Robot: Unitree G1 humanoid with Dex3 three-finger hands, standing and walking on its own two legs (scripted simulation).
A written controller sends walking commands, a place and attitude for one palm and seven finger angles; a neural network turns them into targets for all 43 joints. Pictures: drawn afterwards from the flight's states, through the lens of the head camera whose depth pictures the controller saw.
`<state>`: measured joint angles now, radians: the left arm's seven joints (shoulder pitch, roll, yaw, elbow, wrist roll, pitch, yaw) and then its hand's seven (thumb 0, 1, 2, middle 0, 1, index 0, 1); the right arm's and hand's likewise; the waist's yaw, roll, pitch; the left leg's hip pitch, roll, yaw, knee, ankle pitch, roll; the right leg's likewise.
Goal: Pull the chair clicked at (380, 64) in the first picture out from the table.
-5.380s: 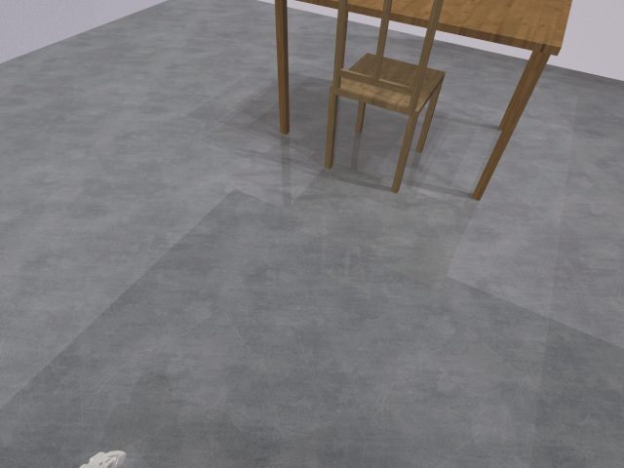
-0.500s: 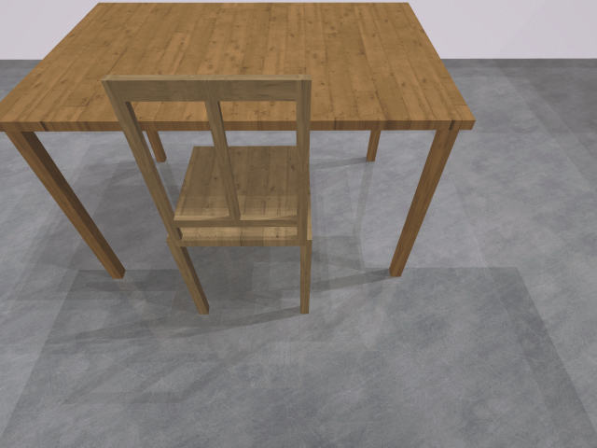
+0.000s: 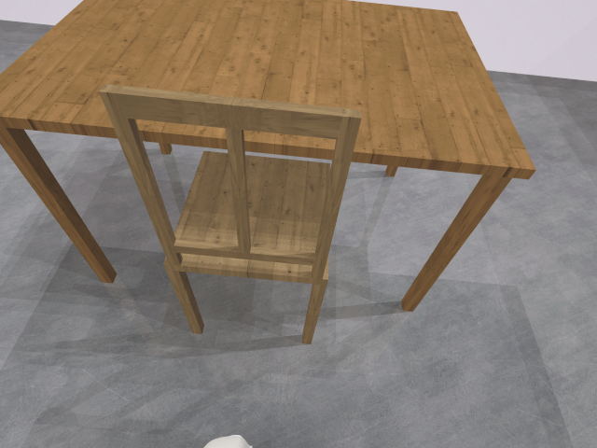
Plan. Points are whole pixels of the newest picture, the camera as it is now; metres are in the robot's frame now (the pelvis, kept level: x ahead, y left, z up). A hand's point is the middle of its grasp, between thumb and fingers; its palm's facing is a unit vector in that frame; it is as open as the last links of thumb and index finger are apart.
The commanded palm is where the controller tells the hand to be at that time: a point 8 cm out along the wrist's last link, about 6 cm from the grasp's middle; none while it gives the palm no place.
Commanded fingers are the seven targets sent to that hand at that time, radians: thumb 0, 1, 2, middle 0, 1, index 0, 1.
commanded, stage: take the last steps up to it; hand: left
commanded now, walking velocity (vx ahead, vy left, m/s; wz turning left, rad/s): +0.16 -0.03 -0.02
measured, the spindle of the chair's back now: (240, 199) +0.54 +0.15 -0.05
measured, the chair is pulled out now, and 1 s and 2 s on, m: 0.00 0.00 0.00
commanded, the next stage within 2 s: come to a stop and stand still in 0.04 s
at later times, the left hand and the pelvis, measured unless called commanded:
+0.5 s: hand (203, 425) +0.17 +0.15 -0.15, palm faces +0.04 -0.97 -0.23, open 7.3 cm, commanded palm none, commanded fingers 0.00 0.90 0.90 -0.20 -0.30 -0.20 -0.30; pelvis +0.08 -0.03 +0.01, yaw +1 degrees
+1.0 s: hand out of the picture +0.03 +0.25 -0.16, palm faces +0.06 -0.95 -0.29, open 7.4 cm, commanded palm none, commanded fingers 0.00 0.90 0.90 -0.20 -0.30 -0.20 -0.30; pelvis +0.04 +0.03 +0.00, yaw +1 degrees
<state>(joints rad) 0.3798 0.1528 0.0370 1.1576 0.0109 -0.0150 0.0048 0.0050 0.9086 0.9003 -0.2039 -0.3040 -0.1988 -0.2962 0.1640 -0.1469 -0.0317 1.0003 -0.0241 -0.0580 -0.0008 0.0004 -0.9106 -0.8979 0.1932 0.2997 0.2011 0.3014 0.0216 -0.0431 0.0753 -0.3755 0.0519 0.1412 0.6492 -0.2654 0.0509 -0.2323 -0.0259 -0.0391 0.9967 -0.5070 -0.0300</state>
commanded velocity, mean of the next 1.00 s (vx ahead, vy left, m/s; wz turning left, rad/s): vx -0.07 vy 0.03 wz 0.00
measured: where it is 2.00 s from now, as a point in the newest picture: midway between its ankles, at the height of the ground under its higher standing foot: outside the picture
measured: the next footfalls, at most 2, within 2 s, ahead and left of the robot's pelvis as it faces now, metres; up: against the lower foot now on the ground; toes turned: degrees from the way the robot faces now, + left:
right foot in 0.28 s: +0.18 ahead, -0.13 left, +0.00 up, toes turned +5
left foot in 0.66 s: +0.07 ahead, +0.13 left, +0.00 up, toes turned +3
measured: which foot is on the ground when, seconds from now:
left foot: down 0.00-0.34, up 0.36-0.64, down 0.66-1.00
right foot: up 0.00-0.26, down 0.28-1.00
